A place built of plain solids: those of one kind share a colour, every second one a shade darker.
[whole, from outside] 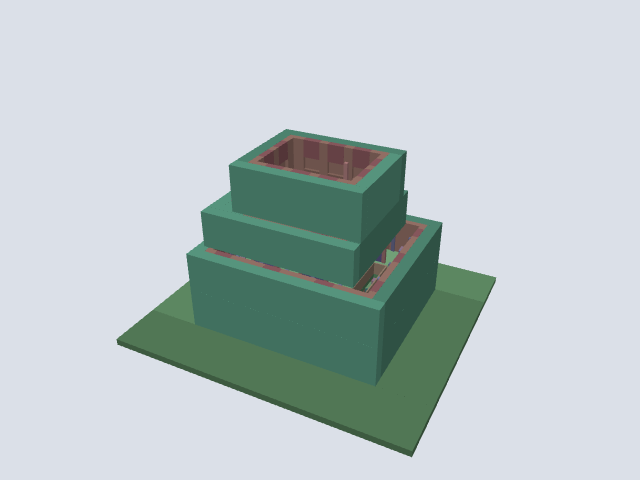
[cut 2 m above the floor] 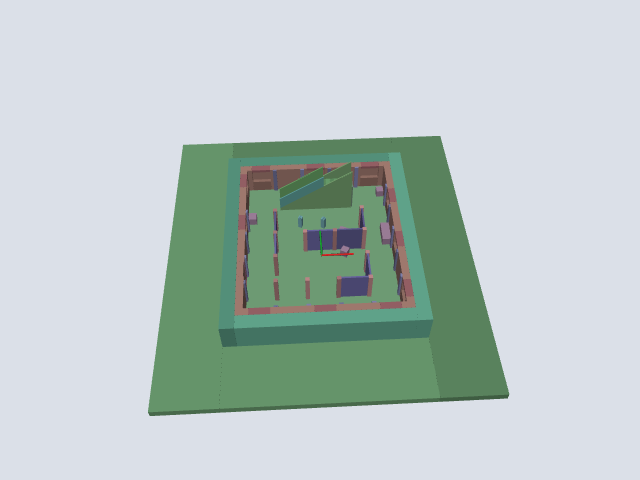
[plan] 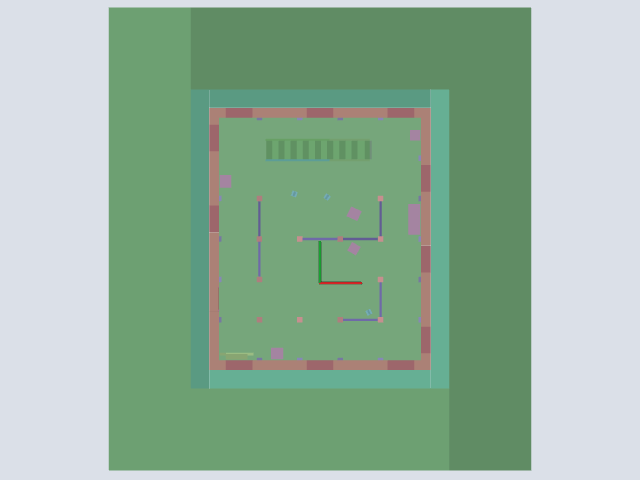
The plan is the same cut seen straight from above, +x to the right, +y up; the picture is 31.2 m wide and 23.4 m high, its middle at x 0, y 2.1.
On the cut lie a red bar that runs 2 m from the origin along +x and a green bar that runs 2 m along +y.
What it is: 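A castle tower; a broad house of two floors, an attic in its roof, a lookout on its ridge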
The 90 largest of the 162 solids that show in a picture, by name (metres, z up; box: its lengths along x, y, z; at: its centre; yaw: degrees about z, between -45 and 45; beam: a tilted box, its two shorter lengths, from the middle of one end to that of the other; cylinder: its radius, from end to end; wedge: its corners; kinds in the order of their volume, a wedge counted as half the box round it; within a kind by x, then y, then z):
{
 "wall_fill_storey_1": {"box": [0.9, 14.58, 3.64], "at": [-5.86, 2.15, 1.32]},
 "wall_fill_storey_2": {"box": [0.9, 14.58, 3.0], "at": [-5.86, 2.15, 4.63]},
 "wall_fill_storey_3": {"box": [0.9, 11.65, 2.78], "at": [-4.39, 1.16, 7.52]},
 "wall_fill_storey_4": {"box": [0.9, 9.68, 3.5], "at": [-3.4, 2.15, 10.66]},
 "wall_fill_storey_5": {"box": [10.81, 0.9, 3.64], "at": [0.0, -4.69, 1.32]},
 "wall_fill_storey_6": {"box": [10.81, 0.9, 3.0], "at": [0.0, -4.69, 4.63]},
 "wall_fill_storey_7": {"box": [7.88, 0.9, 2.78], "at": [0.0, -4.21, 7.52]},
 "wall_fill_storey_8": {"box": [5.91, 0.9, 3.5], "at": [0.0, -2.24, 10.66]},
 "wall_fill_storey_9": {"box": [7.88, 0.9, 2.78], "at": [0.0, 6.54, 7.52]},
 "wall_fill_storey_10": {"box": [5.91, 0.9, 3.5], "at": [0.0, 6.54, 10.66]},
 "wall_fill_storey_11": {"box": [10.81, 0.9, 3.64], "at": [0.0, 8.99, 1.32]},
 "wall_fill_storey_12": {"box": [10.81, 0.9, 3.0], "at": [0.0, 8.99, 4.63]},
 "wall_fill_storey_13": {"box": [1.49, 1.97, 2.78], "at": [3.19, -2.78, 7.52]},
 "wall_fill_storey_14": {"box": [0.9, 9.68, 3.5], "at": [3.4, 2.15, 10.66]},
 "wall_fill_storey_15": {"box": [0.9, 11.65, 2.78], "at": [4.39, 1.16, 7.52]},
 "wall_fill_storey_16": {"box": [0.9, 14.58, 3.64], "at": [5.86, 2.15, 1.32]},
 "wall_fill_storey_17": {"box": [0.9, 14.58, 3.0], "at": [5.86, 2.15, 4.63]},
 "ground_garden_1": {"box": [4.0, 22.58, 0.5], "at": [-8.3, 2.15, -0.27]},
 "ground_garden_2": {"box": [12.61, 4.0, 0.5], "at": [0.0, -7.14, -0.27]},
 "ground_garden_3": {"box": [12.61, 4.0, 0.5], "at": [0.0, 11.44, -0.27]},
 "ground_garden_4": {"box": [4.0, 22.58, 0.5], "at": [8.3, 2.15, -0.27]},
 "wall_storey_1": {"box": [0.44, 1.2, 2.1], "at": [-5.19, -0.81, 1.05]},
 "wall_storey_2": {"box": [0.48, 2.84, 3.29], "at": [-5.17, -2.82, 1.49]},
 "wall_storey_3": {"box": [0.48, 2.69, 3.29], "at": [-5.17, 1.14, 1.49]},
 "wall_storey_4": {"box": [0.48, 2.64, 3.29], "at": [-5.17, 5.1, 1.49]},
 "wall_storey_5": {"box": [0.48, 2.79, 3.0], "at": [-5.17, 7.15, 4.63]},
 "wall_storey_6": {"box": [0.48, 0.82, 3.29], "at": [-5.17, 8.13, 1.49]},
 "wall_storey_7": {"box": [0.82, 0.48, 3.29], "at": [-5.0, -4.0, 1.49]},
 "wall_storey_8": {"box": [0.82, 0.48, 3.29], "at": [-5.0, 8.3, 1.49]},
 "wall_storey_9": {"box": [0.48, 1.32, 3.5], "at": [-2.71, -1.13, 10.66]},
 "wall_storey_10": {"box": [0.48, 1.3, 1.18], "at": [-2.71, 0.18, 9.5]},
 "wall_storey_11": {"box": [0.48, 0.67, 3.5], "at": [-2.71, 1.16, 10.66]},
 "wall_storey_12": {"box": [0.48, 1.3, 1.18], "at": [-2.71, 2.15, 9.5]},
 "wall_storey_13": {"box": [0.48, 0.67, 3.5], "at": [-2.71, 3.13, 10.66]},
 "wall_storey_14": {"box": [0.48, 1.32, 3.5], "at": [-2.71, 5.43, 10.66]},
 "wall_storey_15": {"box": [1.32, 0.48, 3.5], "at": [-2.29, -1.55, 10.66]},
 "wall_storey_16": {"box": [2.64, 0.48, 3.29], "at": [-1.97, -4.0, 1.49]},
 "wall_storey_17": {"box": [2.64, 0.48, 3.29], "at": [-1.97, 8.3, 1.49]},
 "wall_storey_18": {"box": [2.64, 0.48, 3.0], "at": [-1.97, 8.3, 4.63]},
 "wall_storey_19": {"box": [0.67, 0.48, 3.5], "at": [0.0, -1.55, 10.66]},
 "wall_storey_20": {"box": [2.64, 0.48, 3.29], "at": [1.97, -4.0, 1.49]},
 "wall_storey_21": {"box": [2.64, 0.48, 3.29], "at": [1.97, 8.3, 1.49]},
 "wall_storey_22": {"box": [2.64, 0.48, 3.0], "at": [1.97, 8.3, 4.63]},
 "wall_storey_23": {"box": [1.32, 0.48, 3.5], "at": [2.29, -1.55, 10.66]},
 "wall_storey_24": {"box": [1.32, 0.48, 3.5], "at": [2.29, 5.85, 10.66]},
 "wall_storey_25": {"box": [0.48, 1.32, 3.5], "at": [2.71, 5.43, 10.66]},
 "wall_storey_26": {"box": [0.48, 5.26, 2.78], "at": [3.7, 0.84, 7.52]},
 "wall_storey_27": {"box": [0.82, 0.48, 3.29], "at": [5.0, -4.0, 1.49]},
 "wall_storey_28": {"box": [0.82, 0.48, 3.29], "at": [5.0, 8.3, 1.49]},
 "wall_storey_29": {"box": [0.48, 0.82, 3.29], "at": [5.17, -3.83, 1.49]},
 "wall_storey_30": {"box": [0.48, 2.64, 3.29], "at": [5.17, -0.81, 1.49]},
 "wall_storey_31": {"box": [0.48, 2.64, 3.0], "at": [5.17, -0.81, 4.63]},
 "wall_storey_32": {"box": [0.48, 2.64, 3.29], "at": [5.17, 3.13, 1.49]},
 "wall_storey_33": {"box": [0.48, 2.64, 3.0], "at": [5.17, 3.13, 4.63]},
 "wall_storey_34": {"box": [0.48, 2.79, 3.29], "at": [5.17, 7.15, 1.49]},
 "wall_storey_35": {"box": [0.48, 2.79, 3.0], "at": [5.17, 7.15, 4.63]},
 "floor_storey_1": {"box": [3.69, 1.1, 0.33], "at": [-3.08, 6.49, 3.3]},
 "floor_storey_2": {"box": [9.85, 9.71, 0.33], "at": [0.0, 1.09, 3.3]},
 "floor_storey_3": {"box": [9.85, 11.82, 0.55], "at": [0.0, 2.15, -0.28]},
 "wall_head_storey_1": {"box": [0.48, 1.3, 1.34], "at": [-5.17, 3.13, 2.47]},
 "wall_head_storey_2": {"box": [0.48, 1.3, 1.34], "at": [-5.17, 7.07, 2.47]},
 "wall_head_storey_3": {"box": [1.3, 0.48, 1.34], "at": [-3.94, -4.0, 2.47]},
 "wall_head_storey_4": {"box": [1.3, 0.48, 1.34], "at": [-3.94, 8.3, 2.47]},
 "wall_head_storey_5": {"box": [0.48, 1.3, 1.37], "at": [-2.71, 0.18, 11.72]},
 "wall_head_storey_6": {"box": [0.48, 1.3, 1.37], "at": [-2.71, 2.15, 11.72]},
 "wall_head_storey_7": {"box": [0.48, 1.3, 1.37], "at": [-2.71, 4.12, 11.72]},
 "wall_head_storey_8": {"box": [1.3, 0.48, 1.37], "at": [-0.98, -1.55, 11.72]},
 "wall_head_storey_9": {"box": [1.3, 0.48, 1.37], "at": [-0.98, 5.85, 11.72]},
 "wall_head_storey_10": {"box": [1.3, 0.48, 1.34], "at": [0.0, -4.0, 2.47]},
 "wall_head_storey_11": {"box": [1.3, 0.48, 1.34], "at": [0.0, 8.3, 2.47]},
 "wall_head_storey_12": {"box": [1.3, 0.48, 1.37], "at": [0.98, -1.55, 11.72]},
 "wall_head_storey_13": {"box": [1.3, 0.48, 1.37], "at": [0.98, 5.85, 11.72]},
 "wall_head_storey_14": {"box": [0.48, 1.3, 1.37], "at": [2.71, 0.18, 11.72]},
 "wall_head_storey_15": {"box": [0.48, 1.3, 1.37], "at": [2.71, 2.15, 11.72]},
 "wall_head_storey_16": {"box": [0.48, 1.3, 1.37], "at": [2.71, 4.12, 11.72]},
 "wall_head_storey_17": {"box": [1.3, 0.48, 1.34], "at": [3.94, -4.0, 2.47]},
 "wall_head_storey_18": {"box": [1.3, 0.48, 1.34], "at": [3.94, 8.3, 2.47]},
 "wall_head_storey_19": {"box": [0.48, 1.3, 1.34], "at": [5.17, -2.78, 2.47]},
 "wall_head_storey_20": {"box": [0.48, 1.3, 1.34], "at": [5.17, 1.16, 2.47]},
 "wall_head_storey_21": {"box": [0.48, 1.3, 1.34], "at": [5.17, 5.1, 2.47]},
 "step_1": {"box": [0.36, 0.9, 2.17], "at": [0.52, 6.49, 1.03]},
 "step_2": {"box": [0.36, 0.9, 2.36], "at": [0.82, 6.49, 1.13]},
 "step_3": {"box": [0.36, 0.9, 2.55], "at": [1.12, 6.49, 1.23]},
 "step_4": {"box": [0.36, 0.9, 2.75], "at": [1.42, 6.49, 1.32]},
 "step_5": {"box": [0.36, 0.9, 2.94], "at": [1.71, 6.49, 1.42]},
 "step_6": {"box": [0.36, 0.9, 3.13], "at": [2.01, 6.49, 1.51]},
 "step_7": {"box": [0.36, 0.9, 3.32], "at": [2.31, 6.49, 1.61]},
 "wall_1": {"wedge": [[-2.65, 5.94, -0.05], [-2.65, 5.94, 0.23], [-2.65, 6.04, -0.05], [-2.65, 6.04, 0.23], [2.42, 5.94, -0.05], [2.42, 5.94, 3.52], [2.42, 6.04, -0.05], [2.42, 6.04, 3.52]]},
 "wall_2": {"wedge": [[-2.65, 6.94, -0.05], [-2.65, 6.94, 0.23], [-2.65, 7.04, -0.05], [-2.65, 7.04, 0.23], [2.42, 6.94, -0.05], [2.42, 6.94, 3.52], [2.42, 7.04, -0.05], [2.42, 7.04, 3.52]]},
 "screen_storey_1": {"box": [0.12, 1.7, 3.14], "at": [2.96, -0.81, 1.57]}
}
